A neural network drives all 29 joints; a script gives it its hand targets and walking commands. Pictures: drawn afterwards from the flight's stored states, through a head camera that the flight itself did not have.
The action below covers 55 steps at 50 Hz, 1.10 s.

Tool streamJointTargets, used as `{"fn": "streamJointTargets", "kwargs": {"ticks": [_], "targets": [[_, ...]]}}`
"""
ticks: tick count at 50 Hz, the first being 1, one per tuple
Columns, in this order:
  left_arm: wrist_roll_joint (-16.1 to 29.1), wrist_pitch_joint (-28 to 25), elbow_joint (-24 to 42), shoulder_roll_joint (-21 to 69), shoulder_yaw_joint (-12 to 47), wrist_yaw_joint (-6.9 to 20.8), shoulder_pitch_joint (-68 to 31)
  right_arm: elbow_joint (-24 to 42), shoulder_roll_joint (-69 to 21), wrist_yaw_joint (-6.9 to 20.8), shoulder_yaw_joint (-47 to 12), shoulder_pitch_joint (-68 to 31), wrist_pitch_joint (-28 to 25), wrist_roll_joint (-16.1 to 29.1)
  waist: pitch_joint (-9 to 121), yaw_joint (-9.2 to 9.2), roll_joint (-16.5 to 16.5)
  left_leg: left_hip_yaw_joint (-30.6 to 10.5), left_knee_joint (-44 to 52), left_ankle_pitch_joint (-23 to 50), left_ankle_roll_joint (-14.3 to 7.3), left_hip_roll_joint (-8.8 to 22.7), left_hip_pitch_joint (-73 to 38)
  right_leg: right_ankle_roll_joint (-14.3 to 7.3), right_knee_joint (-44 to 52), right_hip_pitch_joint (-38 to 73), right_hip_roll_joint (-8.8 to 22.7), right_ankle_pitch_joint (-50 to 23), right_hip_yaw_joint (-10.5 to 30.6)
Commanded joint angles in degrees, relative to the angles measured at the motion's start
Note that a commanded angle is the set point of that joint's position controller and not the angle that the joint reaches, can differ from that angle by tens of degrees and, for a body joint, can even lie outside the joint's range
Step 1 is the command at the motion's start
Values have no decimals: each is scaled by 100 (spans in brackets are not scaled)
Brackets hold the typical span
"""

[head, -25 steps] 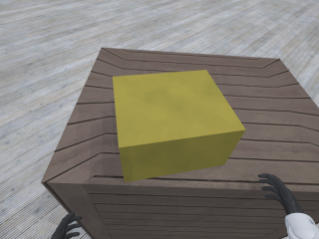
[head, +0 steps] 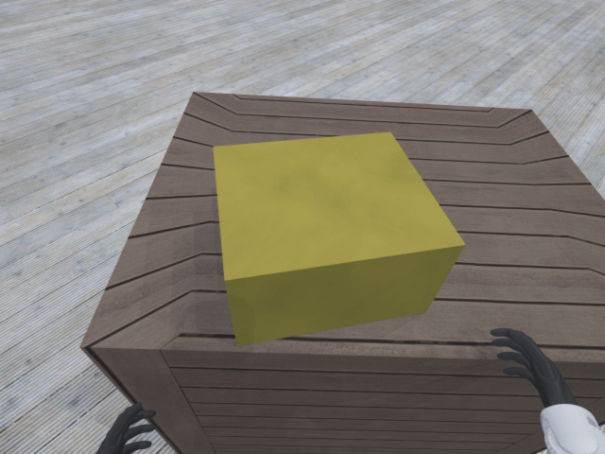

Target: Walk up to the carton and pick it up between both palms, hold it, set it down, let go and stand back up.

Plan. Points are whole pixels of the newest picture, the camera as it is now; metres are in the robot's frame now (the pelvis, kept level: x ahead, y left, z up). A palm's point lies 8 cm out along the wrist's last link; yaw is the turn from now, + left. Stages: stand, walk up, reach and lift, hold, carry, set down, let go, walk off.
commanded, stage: stand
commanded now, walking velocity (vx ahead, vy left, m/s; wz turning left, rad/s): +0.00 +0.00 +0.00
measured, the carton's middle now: (320, 229) +0.44 +0.00 +0.03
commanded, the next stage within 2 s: none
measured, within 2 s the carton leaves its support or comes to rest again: neither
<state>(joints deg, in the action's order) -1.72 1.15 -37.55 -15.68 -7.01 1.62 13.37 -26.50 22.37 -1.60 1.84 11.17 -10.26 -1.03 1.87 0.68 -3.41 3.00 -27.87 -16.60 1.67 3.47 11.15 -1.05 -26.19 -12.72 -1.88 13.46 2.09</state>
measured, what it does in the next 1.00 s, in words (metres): stands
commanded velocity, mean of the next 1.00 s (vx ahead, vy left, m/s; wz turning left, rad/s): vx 0.00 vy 0.00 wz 0.00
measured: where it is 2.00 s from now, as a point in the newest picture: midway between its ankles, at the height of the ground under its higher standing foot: outside the picture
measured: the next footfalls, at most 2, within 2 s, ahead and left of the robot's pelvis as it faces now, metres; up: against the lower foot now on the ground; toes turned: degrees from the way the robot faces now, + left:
none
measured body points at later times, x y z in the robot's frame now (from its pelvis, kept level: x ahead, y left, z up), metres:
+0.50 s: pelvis +0.00 +0.00 +0.00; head -0.01 +0.02 +0.45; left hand +0.13 +0.28 -0.10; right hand +0.21 -0.28 +0.01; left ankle -0.02 +0.13 -0.74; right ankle +0.01 -0.12 -0.74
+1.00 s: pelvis +0.00 +0.00 +0.00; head -0.01 +0.02 +0.45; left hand +0.13 +0.28 -0.10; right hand +0.21 -0.28 +0.01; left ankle -0.02 +0.13 -0.74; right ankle +0.01 -0.12 -0.74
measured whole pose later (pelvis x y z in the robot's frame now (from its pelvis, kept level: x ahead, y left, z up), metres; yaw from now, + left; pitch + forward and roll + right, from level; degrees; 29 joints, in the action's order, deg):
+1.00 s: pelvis +0.00 +0.00 +0.00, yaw +0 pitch +0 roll -1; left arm -1.7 1.1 -37.5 -15.7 -7.0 1.6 13.4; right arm -25.7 22.9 -2.8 1.8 11.4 -11.1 -1.2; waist 1.9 0.7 -1.7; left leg 3.0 -27.9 -16.4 1.7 3.5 11.1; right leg -1.0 -26.2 -12.7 -1.9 13.3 2.1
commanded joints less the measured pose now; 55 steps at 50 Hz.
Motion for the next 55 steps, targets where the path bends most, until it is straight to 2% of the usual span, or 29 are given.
{"fn": "streamJointTargets", "kwargs": {"ticks": [1,21,25,28,31,34,55], "targets": [[119,-306,74,-1240,-116,83,-306,46,1055,-35,269,-165,564,-174,-751,-85,2112,-633,606,131,-326,325,401,-243,188,-342,684,-150,636],[100,-300,93,-1230,-116,80,-323,27,1049,-55,276,-143,570,-186,-944,-111,2091,-630,662,-61,-289,307,539,-245,208,-423,702,86,703],[108,-293,102,-1196,-109,78,-331,35,1059,-62,279,-131,570,-189,-999,-105,2207,-666,728,-60,-288,346,568,-227,177,-444,683,125,657],[107,-295,92,-1236,-123,80,-309,30,1063,-63,282,-157,569,-193,-1001,-98,2124,-645,688,-133,-294,317,572,-247,221,-454,702,176,701],[114,-293,100,-1201,-119,76,-309,21,1057,-65,278,-158,572,-200,-1080,-101,2274,-708,786,-155,-291,355,591,-224,165,-508,667,213,664],[102,-290,100,-1220,-127,79,-319,27,1066,-61,285,-157,573,-193,-1062,-101,2178,-659,755,-215,-278,320,624,-228,193,-455,691,225,698],[104,-283,119,-1213,-128,74,-332,43,1073,-73,299,-143,570,-208,-1196,-100,2262,-696,834,-403,-248,320,671,-237,156,-562,687,335,729]]}}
